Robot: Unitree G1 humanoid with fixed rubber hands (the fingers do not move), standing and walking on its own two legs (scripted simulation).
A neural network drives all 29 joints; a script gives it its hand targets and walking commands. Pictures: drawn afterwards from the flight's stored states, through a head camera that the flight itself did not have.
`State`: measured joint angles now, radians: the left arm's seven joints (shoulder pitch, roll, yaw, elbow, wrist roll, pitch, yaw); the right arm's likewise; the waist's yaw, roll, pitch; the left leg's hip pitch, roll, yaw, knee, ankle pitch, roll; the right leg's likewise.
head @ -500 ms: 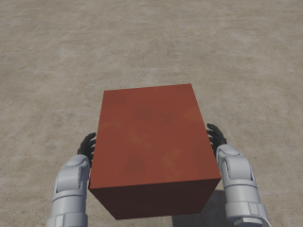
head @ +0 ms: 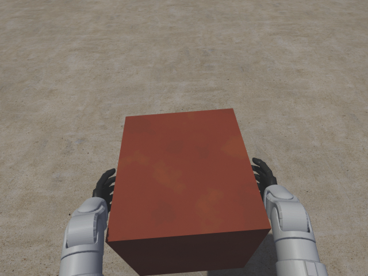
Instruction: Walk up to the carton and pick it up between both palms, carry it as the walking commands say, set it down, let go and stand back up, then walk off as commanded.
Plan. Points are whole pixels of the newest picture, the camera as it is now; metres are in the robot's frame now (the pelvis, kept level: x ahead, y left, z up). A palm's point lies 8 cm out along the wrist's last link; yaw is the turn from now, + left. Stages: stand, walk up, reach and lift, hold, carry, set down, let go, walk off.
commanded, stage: hold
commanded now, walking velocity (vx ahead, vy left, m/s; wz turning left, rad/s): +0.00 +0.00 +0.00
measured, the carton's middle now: (185, 193) +0.31 +0.00 -0.05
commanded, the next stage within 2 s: carry in 0.52 s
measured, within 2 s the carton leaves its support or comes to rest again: neither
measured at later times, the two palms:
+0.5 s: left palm (101, 205) +0.26 +0.18 +0.02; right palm (268, 190) +0.27 -0.19 +0.01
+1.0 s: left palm (128, 224) +0.20 +0.11 +0.05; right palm (326, 225) +0.18 -0.25 +0.05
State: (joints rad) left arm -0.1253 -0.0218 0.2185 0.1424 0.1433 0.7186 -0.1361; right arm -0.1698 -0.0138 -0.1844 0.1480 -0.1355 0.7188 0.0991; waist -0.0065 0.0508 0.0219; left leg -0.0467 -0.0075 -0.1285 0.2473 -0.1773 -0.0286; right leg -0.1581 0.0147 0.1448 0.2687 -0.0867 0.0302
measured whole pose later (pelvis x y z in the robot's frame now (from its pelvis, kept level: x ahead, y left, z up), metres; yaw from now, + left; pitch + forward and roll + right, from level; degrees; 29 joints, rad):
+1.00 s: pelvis -0.05 -0.04 -0.03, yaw -3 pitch +2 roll +2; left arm -0.09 -0.07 0.19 -0.25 0.05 1.23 0.02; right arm -0.15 -0.01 -0.24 -0.18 -0.01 1.19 0.02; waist -0.06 -0.02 -0.18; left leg -0.37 0.07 0.01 0.66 -0.33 -0.04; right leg -0.50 0.04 0.03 0.65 -0.18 -0.04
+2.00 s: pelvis -0.22 +0.01 -0.03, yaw -5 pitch -1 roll +1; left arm -0.10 -0.07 0.23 -0.21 0.02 1.19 0.02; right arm -0.18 0.03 -0.25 -0.14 -0.03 1.16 0.01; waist 0.01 -0.01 -0.14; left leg -0.44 0.01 0.09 0.70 -0.35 0.05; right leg -0.52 -0.05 -0.09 0.57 -0.09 -0.03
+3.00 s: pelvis -0.29 +0.03 -0.03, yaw -5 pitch +1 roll +0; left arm -0.03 -0.06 0.22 -0.19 0.02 1.05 -0.02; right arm -0.10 0.04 -0.24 -0.15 -0.04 1.03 0.04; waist 0.00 0.01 -0.10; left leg -0.44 0.04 0.13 0.55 -0.13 0.04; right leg -0.44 -0.02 -0.11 0.57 -0.15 -0.05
